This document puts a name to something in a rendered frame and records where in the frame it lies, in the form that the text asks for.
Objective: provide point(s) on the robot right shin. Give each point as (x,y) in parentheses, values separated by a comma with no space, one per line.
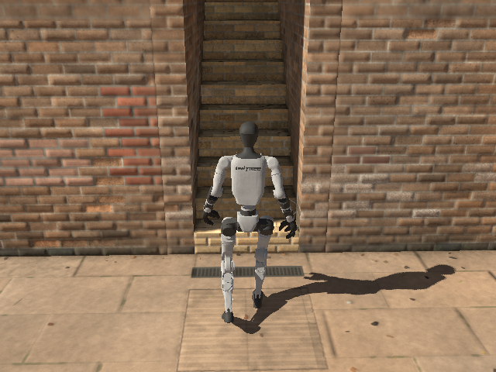
(260,271)

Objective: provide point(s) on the robot left forearm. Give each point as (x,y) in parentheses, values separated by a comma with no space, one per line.
(210,201)

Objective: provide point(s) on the robot left foot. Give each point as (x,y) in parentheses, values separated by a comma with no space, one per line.
(228,317)

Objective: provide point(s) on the left robot upper arm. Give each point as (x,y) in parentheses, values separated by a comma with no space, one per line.
(220,173)

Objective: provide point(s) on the robot right forearm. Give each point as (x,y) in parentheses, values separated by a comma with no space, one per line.
(286,207)

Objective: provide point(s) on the right robot hand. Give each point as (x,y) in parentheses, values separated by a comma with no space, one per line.
(291,226)

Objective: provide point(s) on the right robot upper arm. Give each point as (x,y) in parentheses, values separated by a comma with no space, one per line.
(276,176)

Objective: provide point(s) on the left robot hand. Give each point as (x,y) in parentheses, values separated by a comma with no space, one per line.
(212,214)

